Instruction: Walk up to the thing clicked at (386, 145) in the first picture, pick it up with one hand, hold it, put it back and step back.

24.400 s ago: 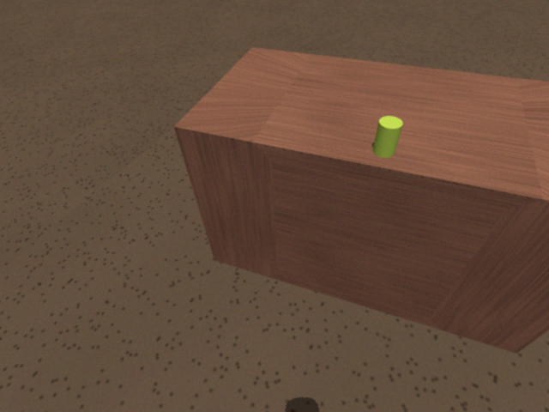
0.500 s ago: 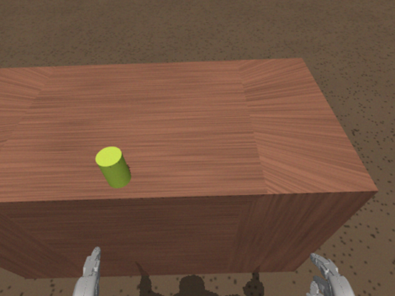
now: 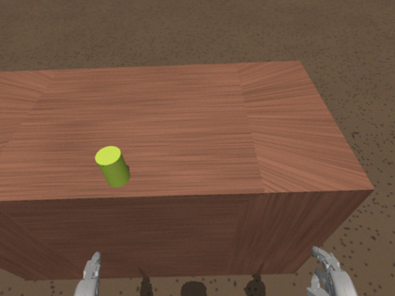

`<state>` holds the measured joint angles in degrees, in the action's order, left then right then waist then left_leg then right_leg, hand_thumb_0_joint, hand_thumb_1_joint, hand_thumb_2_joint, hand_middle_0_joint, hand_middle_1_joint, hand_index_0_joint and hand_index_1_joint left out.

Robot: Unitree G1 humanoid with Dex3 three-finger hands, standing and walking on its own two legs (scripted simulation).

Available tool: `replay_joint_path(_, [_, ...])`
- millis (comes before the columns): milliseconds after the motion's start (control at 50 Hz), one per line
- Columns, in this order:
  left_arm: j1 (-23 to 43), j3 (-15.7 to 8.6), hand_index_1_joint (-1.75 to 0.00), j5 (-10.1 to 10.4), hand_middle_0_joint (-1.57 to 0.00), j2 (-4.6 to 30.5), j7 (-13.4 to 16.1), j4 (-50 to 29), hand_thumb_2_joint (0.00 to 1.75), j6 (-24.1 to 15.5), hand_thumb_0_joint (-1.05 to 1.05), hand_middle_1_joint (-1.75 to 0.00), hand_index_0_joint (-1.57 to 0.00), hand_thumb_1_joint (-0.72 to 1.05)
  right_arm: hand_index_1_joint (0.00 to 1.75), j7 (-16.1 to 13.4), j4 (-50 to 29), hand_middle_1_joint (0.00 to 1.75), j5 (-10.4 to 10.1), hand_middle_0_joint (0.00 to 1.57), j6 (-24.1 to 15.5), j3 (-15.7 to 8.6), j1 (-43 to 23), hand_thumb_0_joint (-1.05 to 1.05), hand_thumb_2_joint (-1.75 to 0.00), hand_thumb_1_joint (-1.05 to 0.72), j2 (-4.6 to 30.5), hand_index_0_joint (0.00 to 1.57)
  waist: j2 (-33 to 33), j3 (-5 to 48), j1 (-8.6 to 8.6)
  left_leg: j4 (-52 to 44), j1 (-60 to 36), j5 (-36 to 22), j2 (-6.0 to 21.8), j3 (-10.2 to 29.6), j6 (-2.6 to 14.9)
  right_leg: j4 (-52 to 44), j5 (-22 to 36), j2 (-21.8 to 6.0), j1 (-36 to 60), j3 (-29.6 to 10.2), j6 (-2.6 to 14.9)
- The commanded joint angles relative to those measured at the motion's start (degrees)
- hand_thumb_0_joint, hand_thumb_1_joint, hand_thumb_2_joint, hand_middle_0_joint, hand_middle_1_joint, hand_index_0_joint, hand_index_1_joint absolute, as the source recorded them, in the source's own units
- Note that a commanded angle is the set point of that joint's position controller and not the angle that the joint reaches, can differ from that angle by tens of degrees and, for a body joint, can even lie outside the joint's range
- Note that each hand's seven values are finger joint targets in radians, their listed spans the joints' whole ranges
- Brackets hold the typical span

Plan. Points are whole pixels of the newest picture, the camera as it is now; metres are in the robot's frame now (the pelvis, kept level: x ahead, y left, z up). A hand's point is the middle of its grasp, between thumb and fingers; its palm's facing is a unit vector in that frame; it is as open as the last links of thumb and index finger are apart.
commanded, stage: home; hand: left
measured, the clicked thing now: (113, 167) +0.43 +0.22 +0.02
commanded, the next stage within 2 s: stand in 1.34 s
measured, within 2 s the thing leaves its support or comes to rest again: neither
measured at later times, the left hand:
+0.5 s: hand out of the picture +0.17 +0.19 -0.05, palm faces +0.10 -0.96 -0.28, open 17.6 cm
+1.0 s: hand out of the picture +0.16 +0.18 -0.05, palm faces +0.10 -0.96 -0.27, open 17.4 cm
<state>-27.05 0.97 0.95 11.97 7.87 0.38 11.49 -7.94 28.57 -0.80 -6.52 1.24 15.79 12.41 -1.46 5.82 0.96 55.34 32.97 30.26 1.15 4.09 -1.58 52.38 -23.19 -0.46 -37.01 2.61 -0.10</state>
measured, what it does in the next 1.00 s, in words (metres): stands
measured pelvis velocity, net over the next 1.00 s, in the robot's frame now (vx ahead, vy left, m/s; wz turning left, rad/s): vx -0.01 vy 0.00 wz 0.00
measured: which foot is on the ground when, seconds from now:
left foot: down 0.00-1.00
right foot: down 0.00-1.00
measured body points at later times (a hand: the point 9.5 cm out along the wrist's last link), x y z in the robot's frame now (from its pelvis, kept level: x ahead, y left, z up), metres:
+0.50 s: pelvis +0.00 +0.01 +0.00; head +0.03 +0.01 +0.45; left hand +0.17 +0.24 -0.03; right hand +0.17 -0.23 -0.07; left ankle -0.02 +0.14 -0.69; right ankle +0.03 -0.12 -0.69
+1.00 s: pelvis -0.01 +0.00 +0.00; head +0.02 +0.01 +0.45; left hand +0.15 +0.23 -0.03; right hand +0.16 -0.24 -0.07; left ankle -0.02 +0.14 -0.69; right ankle +0.03 -0.12 -0.69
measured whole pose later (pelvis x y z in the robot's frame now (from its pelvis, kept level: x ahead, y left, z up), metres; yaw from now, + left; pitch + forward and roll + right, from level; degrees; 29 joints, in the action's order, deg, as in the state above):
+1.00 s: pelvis -0.01 +0.00 +0.00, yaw +0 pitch +8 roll -2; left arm -27.3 0.9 0.9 12.2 7.5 -0.9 13.3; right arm -8.6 28.7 -0.6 -7.9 1.5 16.2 12.3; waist -1.5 5.8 1.0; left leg 56.1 33.8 30.0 1.1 4.0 -1.3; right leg 52.4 -22.6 -0.5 -37.5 2.5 -0.4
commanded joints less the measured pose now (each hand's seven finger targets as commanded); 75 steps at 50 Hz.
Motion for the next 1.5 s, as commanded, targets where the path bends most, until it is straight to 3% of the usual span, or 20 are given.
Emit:
replay_joint_path(0, [1.2, -3.1, -0.05, -0.7, -0.05, 5.2, 0.5, -10.5, 0.03, -2.6, 0.00, -0.05, -0.05, -0.59, 0.30, -1.3, -9.3, 0.30, -0.2, 0.20, -3.9, -3.1, -3.8, 0.00, -0.90, -0.90, 6.6, 0.20, 2.0, 3.6, 0.22, -10.0, 3.0, -7.3, -1.8, -3.6, 2.31, -9.8, 4.0, 0.5, 8.1, 0.9, 0.25])
replay_joint_path(80, [0.5, -3.8, -0.05, -0.6, -0.05, 6.0, 0.6, -12.8, 0.04, -2.4, 0.00, -0.05, -0.05, -0.58, 0.30, -1.3, -9.4, 0.30, -0.2, 0.20, -4.2, -3.0, -3.4, 0.00, -0.90, -0.90, 6.3, 0.20, -0.3, 6.3, -0.48, -9.3, 1.8, -11.0, -2.0, -3.7, 2.04, -8.9, 7.5, 0.5, 9.7, 0.8, 0.45])
replay_joint_path(300, [-0.2, -3.6, -0.05, -0.8, -0.05, 5.6, 0.4, -12.2, 0.04, -1.7, 0.00, -0.05, -0.05, -0.58, 0.30, -1.4, -8.5, 0.30, 0.0, 0.20, -4.3, -3.5, -2.6, 0.00, -0.90, -0.90, 6.9, 0.20, -0.7, 7.8, 0.15, -9.2, 0.0, -18.4, -1.2, -2.4, 1.03, -6.3, 12.4, 1.3, 9.6, 1.7, 0.99])
replay_joint_path(400, [0.9, -3.8, -0.05, -0.7, -0.05, 5.6, 0.4, -11.3, 0.04, -1.5, 0.00, -0.05, -0.05, -0.58, 0.30, -1.4, -8.5, 0.30, 0.0, 0.20, -4.5, -3.2, -3.3, 0.00, -0.90, -0.90, 6.6, 0.20, 0.6, 4.5, -0.07, -9.6, 1.9, -14.2, -1.4, -2.7, 1.41, -7.6, 9.3, 1.0, 8.8, 1.6, 0.66])
replay_joint_path(540, [0.1, -2.8, -0.05, -0.8, -0.05, 5.0, 0.0, -11.8, 0.04, -1.5, 0.00, -0.05, -0.05, -0.57, 0.30, -1.1, -8.2, 0.30, 0.0, 0.20, -4.5, -3.3, -2.6, 0.00, -0.90, -0.90, 6.9, 0.20, -1.9, 6.8, 0.16, -9.6, 0.2, -19.7, -1.1, -2.0, 0.60, -5.6, 12.8, 1.3, 8.9, 2.1, 1.17])
replay_joint_path(560, [0.6, -4.3, -0.05, -0.7, -0.05, 6.5, 0.1, -13.8, 0.05, -1.5, 0.00, -0.06, -0.05, -0.57, 0.30, -1.3, -8.6, 0.30, 0.0, 0.20, -4.4, -3.4, -2.6, 0.00, -0.90, -0.90, 6.7, 0.20, -2.5, 8.0, -0.41, -8.9, 0.2, -19.1, -1.4, -2.6, 0.88, -6.2, 12.9, 1.1, 9.7, 1.6, 1.08])
replay_joint_path(620, [0.4, -3.5, -0.05, -0.7, -0.04, 5.6, 0.1, -11.7, 0.03, -1.1, 0.00, -0.05, -0.04, -0.59, 0.30, -1.6, -8.5, 0.30, 0.1, 0.20, -4.5, -3.1, -2.6, 0.00, -0.90, -0.90, 6.6, 0.20, 0.6, 6.4, 0.55, -8.7, 0.9, -17.0, -1.5, -2.9, 1.44, -7.1, 12.0, 1.0, 9.6, 1.3, 0.74])
replay_joint_path(680, [0.4, -3.5, -0.05, -0.6, -0.05, 5.7, 0.0, -12.8, 0.05, -1.2, 0.00, -0.06, -0.05, -0.56, 0.30, -1.5, -8.6, 0.30, 0.0, 0.20, -4.4, -3.1, -2.9, 0.00, -0.90, -0.90, 6.6, 0.20, -1.1, 6.4, -0.20, -9.3, 1.2, -16.9, -1.3, -2.4, 1.18, -6.8, 11.1, 1.0, 9.2, 1.5, 0.98])
replay_joint_path(860, [0.2, -3.0, -0.06, -0.7, -0.05, 5.1, 0.0, -11.9, 0.06, -1.1, 0.00, -0.06, -0.05, -0.54, 0.30, -1.6, -8.9, 0.30, 0.1, 0.20, -4.8, -3.0, -3.2, 0.00, -0.90, -0.90, 6.4, 0.20, 0.5, 5.7, 0.21, -9.4, 2.1, -12.7, -1.6, -2.8, 1.71, -7.9, 8.3, 1.1, 9.0, 1.5, 0.61])
replay_joint_path(880, [1.3, -4.4, -0.06, -0.6, -0.05, 6.5, 0.2, -13.0, 0.06, -1.1, 0.00, -0.06, -0.05, -0.54, 0.30, -1.6, -9.1, 0.30, 0.0, 0.20, -4.8, -3.1, -3.2, 0.00, -0.90, -0.90, 6.6, 0.20, -0.4, 5.5, -0.27, -9.4, 2.6, -11.9, -1.7, -3.0, 1.81, -8.1, 7.8, 0.9, 8.9, 1.3, 0.63])
replay_joint_path(960, [1.4, -3.3, -0.06, -0.6, -0.05, 5.5, 0.1, -12.2, 0.06, -1.2, 0.00, -0.06, -0.05, -0.55, 0.30, -1.7, -9.2, 0.30, 0.0, 0.20, -4.9, -2.8, -3.8, 0.00, -0.90, -0.90, 6.4, 0.20, 1.2, 3.7, 0.33, -9.9, 4.0, -6.5, -1.8, -3.3, 2.32, -9.4, 3.2, 0.7, 7.9, 0.9, 0.34])
replay_joint_path(1020, [1.1, -4.2, -0.06, -0.6, -0.05, 6.4, 0.2, -13.5, 0.07, -1.3, 0.00, -0.06, -0.05, -0.53, 0.30, -1.8, -9.3, 0.30, 0.0, 0.20, -5.2, -2.9, -3.5, 0.00, -0.90, -0.90, 6.5, 0.20, -0.1, 5.3, -0.21, -9.9, 2.9, -8.1, -1.8, -3.4, 2.17, -8.9, 4.7, 0.8, 8.4, 0.9, 0.46])
replay_joint_path(1040, [10.5, -6.2, -0.05, -5.7, -0.05, 14.1, -2.7, 6.6, 0.04, -7.4, 0.00, -0.05, -0.05, -0.58, 0.30, 1.6, 4.6, 0.30, 7.3, 0.20, -0.7, -5.4, -5.6, 0.00, -0.90, -0.90, 15.4, 0.20, 5.5, -3.5, -1.65, -12.2, -0.8, -15.1, 0.5, 1.9, 3.78, -8.5, 5.3, -3.0, 13.3, -5.2, 5.46])
replay_joint_path(1080, [9.3, -6.3, -0.06, -6.6, -0.05, 15.0, -4.6, 15.9, 0.07, -11.6, 0.00, -0.06, -0.05, -0.53, 0.30, 3.7, 7.2, 0.30, 7.5, 0.20, 1.8, -5.7, -2.2, 0.00, -0.90, -0.90, 15.1, 0.20, 7.1, 1.9, -1.54, -9.1, -4.5, -17.0, 0.3, 0.3, 6.01, -9.3, 10.2, -5.6, 15.1, -9.5, 7.97])
replay_joint_path(1140, [12.1, -5.0, -0.06, -4.8, -0.05, 15.7, -6.6, 21.2, 0.08, -13.6, 0.00, -0.06, -0.05, -0.51, 0.30, 6.1, 7.6, 0.30, 4.6, 0.20, 2.1, -5.3, -3.5, 0.00, -0.90, -0.90, 14.8, 0.20, 2.6, 1.4, -1.64, -13.8, -7.0, -13.2, 0.2, 1.6, 6.66, -10.5, 7.2, -5.0, 15.5, -8.4, 6.26])
replay_joint_path(1160, [11.8, -4.7, -0.06, -4.2, -0.05, 15.3, -6.9, 23.5, 0.06, -13.9, 0.00, -0.06, -0.05, -0.55, 0.30, 6.6, 8.5, 0.30, 4.2, 0.20, 2.3, -5.6, -4.3, 0.00, -0.90, -0.90, 15.4, 0.20, 2.5, 0.9, -2.48, -13.8, -7.7, -13.0, 0.2, 1.5, 6.35, -11.6, 7.3, -5.0, 15.1, -8.7, 6.16])
replay_joint_path(1240, [15.0, -4.8, -0.06, -3.8, -0.05, 16.3, -7.1, 31.5, 0.05, -14.1, 0.00, -0.06, -0.05, -0.55, 0.30, 7.5, 12.1, 0.30, 3.7, 0.20, 3.2, -6.0, -5.5, 0.00, -0.90, -0.90, 15.4, 0.20, 0.2, -1.0, -2.56, -17.6, -7.4, -11.0, 1.0, 3.5, 6.09, -13.1, 5.7, -4.5, 16.8, -8.0, 5.09])
replay_joint_path(1320, [15.3, -4.6, -0.05, -3.3, -0.05, 16.8, -6.9, 38.1, 0.05, -14.7, 0.00, -0.05, -0.05, -0.56, 0.30, 7.5, 15.3, 0.30, 3.4, 0.20, 3.5, -6.2, -6.1, 0.00, -0.90, -0.90, 16.1, 0.20, -0.8, -1.7, -2.58, -18.9, -10.5, -17.8, 1.7, 4.1, 5.50, -14.3, 14.1, -4.8, 19.6, -7.4, 4.84])
replay_joint_path(1420, [16.5, -4.4, -0.05, -2.8, -0.05, 17.9, -6.5, 45.0, 0.05, -14.5, 0.00, -0.05, -0.05, -0.57, 0.30, 7.1, 19.9, 0.30, 2.9, 0.20, 4.2, -6.0, -4.8, 0.00, -0.90, -0.90, 17.1, 0.20, 0.3, -3.1, -1.91, -22.1, -13.9, -20.2, 2.3, 4.4, 5.07, -17.6, 16.9, -5.6, 21.7, -7.5, 4.81])
replay_joint_path(1480, [16.6, -4.0, -0.29, -2.4, -0.20, 18.1, -6.4, 48.6, 0.29, -14.4, 0.00, -0.29, -0.20, -0.33, 0.30, 6.9, 22.3, 0.30, 2.6, 0.20, 4.5, -5.8, -4.8, 0.00, -0.90, -0.90, 17.3, 0.20, 0.5, -3.3, -1.77, -23.8, -15.8, -21.1, 2.4, 4.1, 4.61, -20.4, 18.4, -6.1, 23.5, -7.7, 4.58])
